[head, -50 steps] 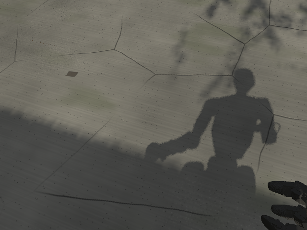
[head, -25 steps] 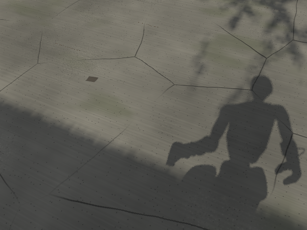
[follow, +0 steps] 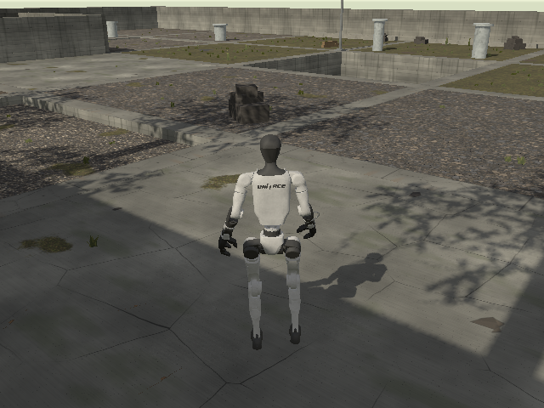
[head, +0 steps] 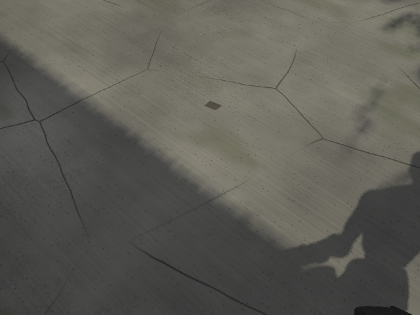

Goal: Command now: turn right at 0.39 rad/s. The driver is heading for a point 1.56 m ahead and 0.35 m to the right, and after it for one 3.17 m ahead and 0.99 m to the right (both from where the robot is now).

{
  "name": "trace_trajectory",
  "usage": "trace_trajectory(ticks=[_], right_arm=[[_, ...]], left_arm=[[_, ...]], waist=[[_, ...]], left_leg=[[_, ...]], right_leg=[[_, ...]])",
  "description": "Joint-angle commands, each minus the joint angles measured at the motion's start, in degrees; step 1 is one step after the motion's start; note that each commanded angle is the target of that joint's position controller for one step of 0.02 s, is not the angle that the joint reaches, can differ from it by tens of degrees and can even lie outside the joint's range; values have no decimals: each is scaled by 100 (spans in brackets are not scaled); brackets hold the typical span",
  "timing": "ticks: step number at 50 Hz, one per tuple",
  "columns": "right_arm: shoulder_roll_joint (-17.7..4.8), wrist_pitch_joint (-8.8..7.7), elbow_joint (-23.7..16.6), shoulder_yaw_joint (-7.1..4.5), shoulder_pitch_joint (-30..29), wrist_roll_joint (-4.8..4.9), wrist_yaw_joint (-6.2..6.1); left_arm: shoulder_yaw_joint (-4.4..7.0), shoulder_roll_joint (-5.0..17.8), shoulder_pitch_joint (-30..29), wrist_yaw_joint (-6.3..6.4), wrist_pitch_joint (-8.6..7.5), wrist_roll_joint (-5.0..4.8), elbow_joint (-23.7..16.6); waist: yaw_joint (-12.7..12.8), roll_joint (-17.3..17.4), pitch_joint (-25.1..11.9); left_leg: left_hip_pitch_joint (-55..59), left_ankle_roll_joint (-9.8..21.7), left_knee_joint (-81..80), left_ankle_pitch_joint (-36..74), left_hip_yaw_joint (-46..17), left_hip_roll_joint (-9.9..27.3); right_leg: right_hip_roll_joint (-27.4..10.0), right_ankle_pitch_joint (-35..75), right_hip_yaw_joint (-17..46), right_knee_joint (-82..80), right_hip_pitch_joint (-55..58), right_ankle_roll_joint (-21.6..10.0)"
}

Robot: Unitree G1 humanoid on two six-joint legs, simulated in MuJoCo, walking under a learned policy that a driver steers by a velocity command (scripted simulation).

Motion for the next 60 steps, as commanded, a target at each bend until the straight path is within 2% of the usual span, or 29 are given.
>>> trace_trajectory(ticks=[1, 8, 10, 11, 12, 13, 14, 17, 20, 21, 24, 31, 33, 35, 36, 37, 38, 39, 40, 41, 45, 48, 53, 55, 56, 57, 58, 59, 60], right_arm=[[-1250, 13, -170, -444, 140, 46, -79], [-1209, 56, -86, -548, -229, 177, -103], [-1071, 88, 27, -570, -79, 273, -88], [-692, 60, -64, -483, -215, 206, -37], [-517, -86, -539, -398, -868, 167, 34], [-810, -306, -570, -472, -1305, 296, 122], [-1025, -477, -537, -548, -1299, 421, 202], [-1047, -716, -196, -608, -942, 163, 217], [-873, -768, -33, -563, -866, 180, 249], [-612, -356, 254, -370, -345, -400, 398], [-719, -107, 144, -358, -640, -181, 456], [-963, -264, -217, -325, -1495, -84, 514], [-987, -257, -178, -325, -952, -60, 468], [-1161, -273, 393, -443, 1039, 19, 291], [-1484, -311, 748, -556, 2381, 11, 217], [-2191, -332, 873, -724, 3039, -65, 203], [-1778, -357, 880, -584, 2367, 17, 288], [-1563, -354, 799, -562, 1877, 18, 312], [-1456, -374, 799, -555, 1865, 29, 297], [-1320, -384, 854, -507, 1785, 36, 265], [-1122, -531, 985, -394, 1838, 149, 200], [-1205, -592, 948, -443, 1920, 138, 175], [-1478, -600, 1079, -551, 2196, 260, 145], [-1704, -596, 1103, -595, 2181, 221, 111], [-1884, -599, 1072, -635, 1968, 178, 134], [-1644, -657, 990, -581, 1748, 129, 162], [-572, -694, 786, -329, 1904, 197, 127], [-677, -638, 507, -238, 2281, 366, 128], [-1051, -540, 695, -289, 1725, 178, 109]], left_arm=[[178, 732, -442, -8, -61, -38, -658], [208, 438, 9, -162, 1, -63, -796], [310, 525, 622, -136, -4, -77, -611], [508, 1074, 1371, -55, -39, -136, -405], [626, 1750, 1747, -112, -235, -96, -512], [512, 1353, 1616, -162, -440, 52, -605], [425, 1177, 1233, -139, -572, 74, -663], [284, 891, 841, 16, -585, -62, -808], [238, 828, 1105, 115, -596, -3, -798], [349, 1167, 1236, -80, -514, 233, -526], [223, 722, 1538, -249, -519, 164, -397], [245, 965, 1758, -98, -686, 196, -60], [223, 1006, 1491, -56, -716, 247, 53], [234, 1117, 1261, -27, -695, 308, 141], [192, 1053, 1132, -4, -705, 313, 39], [20, 455, 1085, -81, -806, 254, -281], [-33, 425, 816, -136, -915, 371, -368], [-28, 611, 305, -157, -965, 358, -451], [-60, 690, 86, -192, -1026, 381, -455], [-84, 625, -45, -202, -1024, 444, -509], [-230, 423, -353, -282, -721, 582, -751], [-366, 313, -1542, -377, -722, 443, -1213], [-368, 348, -1904, -342, -762, 310, -1347], [-199, 715, -1073, -203, -771, 303, -1105], [-85, 918, -99, -95, -781, 271, -863], [80, 1269, 1081, 57, -786, 342, -633], [201, 1636, 1855, 153, -798, 594, -500], [261, 1808, 1356, 68, -761, 525, -496], [173, 1116, 656, 20, -739, 465, -582]], waist=[[-423, 871, -161], [-128, 786, -509], [54, 464, -704], [210, -721, -664], [433, -1762, -377], [647, -889, -216], [376, -739, 100], [17, -403, 77], [14, -421, 27], [44, -757, 37], [253, -835, 329], [597, -814, 748], [173, -859, 596], [-811, -582, -544], [-1408, -51, -1256], [-1326, 1779, -1696], [-866, 1761, -1168], [-754, 946, -484], [-711, 302, -348], [-522, 103, -53], [-140, 448, 469], [-364, 390, 846], [-561, 451, 287], [-167, 431, -468], [412, 417, -981], [961, 327, -1578], [885, -1088, -2263], [360, -2240, -2773], [344, -1093, -1615]], left_leg=[[449, 1193, -1103, 1047, -1276, 2036], [918, 796, -418, 2410, -519, 2095], [302, 233, 357, 507, 73, 1708], [-1213, -204, 1920, -1475, 636, 1071], [-3508, -493, 3329, -2547, 93, -103], [-4112, -298, 3836, -2178, -905, 130], [-4183, -127, 3699, -1505, -1041, 284], [-3368, -261, 2776, 39, -967, 396], [-2924, -535, 2037, 940, -737, 169], [-2616, -640, 2166, 922, -337, 173], [-2480, -826, 1829, 1028, -190, 293], [-2734, -250, 548, 805, 51, 452], [-1908, 164, 372, 212, 294, 199], [564, 536, 481, -59, 535, -449], [2534, 725, 537, -725, -202, -39], [3581, 1335, -480, -3625, -3501, 1362], [3348, 1416, -1664, -3665, -5740, 1754], [2811, 1426, -1505, -2908, -5016, 1707], [2235, 1416, -1498, -2142, -4273, 1526], [1603, 1330, -1616, -1605, -3756, 1280], [403, 1436, -2027, -869, -2941, 714], [-323, 1315, -2390, 170, -2554, 401], [391, 840, -1863, 3065, -2485, 522], [847, 559, -530, 4800, -2415, 475], [545, 433, 743, 4817, -2341, 336], [-304, 375, 2278, 3848, -2186, 69], [-1724, 385, 4315, -844, -1621, -435], [-2490, 371, 5277, -1235, -1207, -455], [-2792, 412, 5232, -517, -1091, 42]], right_leg=[[-123, -289, -26, 144, -296, -75], [2, -48, -444, -897, 307, -365], [332, 722, -463, -2000, 1363, -772], [-468, -180, 1113, -2681, 2411, -1387], [-1654, -1859, 4372, -3640, 3098, -2566], [-1855, -3289, 4776, -4218, 3146, -2647], [-1719, -3092, 4464, -4246, 2955, -2354], [-1012, -1597, 3102, -4050, 2532, -1827], [-665, -540, 2436, -4042, 2375, -1717], [-185, -357, 2021, -4084, 2056, -1539], [-192, -216, 1990, -4247, 1747, -1572], [-897, 762, 1863, -4471, 3045, -1575], [-935, 3195, 1265, -4020, 3088, -1396], [-697, 6710, 474, -1771, 2673, -1195], [-420, 5916, 191, 104, 1211, -1071], [577, 2326, 6, 2469, -719, -735], [917, 70, 650, 2981, -1886, -817], [506, 508, 822, 3174, -2172, -871], [225, 843, 763, 2818, -1951, -865], [65, 891, 699, 2425, -1723, -803], [-154, 593, 406, 1411, -1579, -357], [1, 1553, 11, -250, -1148, -106], [406, 2687, -57, -1773, 353, -286], [699, 1858, -40, -1891, 1554, -419], [587, 1564, 4, -1923, 2697, -482], [-82, 593, 519, -1678, 4105, -594], [-1875, -1444, 2600, -2061, 5433, -872], [-2506, -2276, 5329, -3322, 5283, -1360], [-1963, -2587, 4437, -3476, 4325, -1311]])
